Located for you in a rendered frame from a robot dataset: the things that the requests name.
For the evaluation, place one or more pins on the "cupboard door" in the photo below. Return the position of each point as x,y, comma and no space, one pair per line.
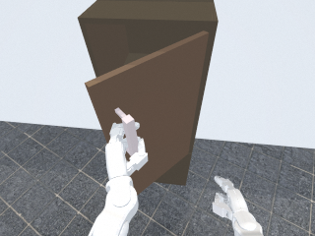
160,91

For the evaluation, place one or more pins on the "robot right hand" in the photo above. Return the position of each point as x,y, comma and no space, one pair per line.
233,201

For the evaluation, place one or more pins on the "right robot forearm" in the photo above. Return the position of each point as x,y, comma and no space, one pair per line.
245,224

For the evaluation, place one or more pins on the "robot left hand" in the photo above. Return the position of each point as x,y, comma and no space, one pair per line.
116,162

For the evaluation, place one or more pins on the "handle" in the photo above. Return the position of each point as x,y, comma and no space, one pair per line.
130,131

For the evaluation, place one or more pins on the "left robot forearm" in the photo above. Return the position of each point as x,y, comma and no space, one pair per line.
121,204

